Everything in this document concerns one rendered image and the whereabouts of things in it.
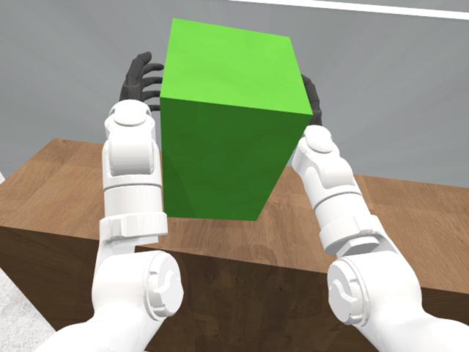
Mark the left robot upper arm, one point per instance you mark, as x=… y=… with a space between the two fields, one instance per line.
x=132 y=296

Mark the robot right hand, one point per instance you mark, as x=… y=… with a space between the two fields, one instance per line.
x=313 y=100

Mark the pedestal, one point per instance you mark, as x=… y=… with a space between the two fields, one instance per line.
x=249 y=286

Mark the right robot upper arm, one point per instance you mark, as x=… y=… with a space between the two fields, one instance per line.
x=378 y=294

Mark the robot left hand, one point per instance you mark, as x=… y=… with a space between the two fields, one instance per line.
x=134 y=83

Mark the carton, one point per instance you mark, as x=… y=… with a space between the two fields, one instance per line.
x=233 y=108

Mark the robot left forearm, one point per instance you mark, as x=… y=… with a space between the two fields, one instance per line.
x=131 y=182

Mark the robot right forearm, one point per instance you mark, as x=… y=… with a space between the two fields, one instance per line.
x=347 y=226

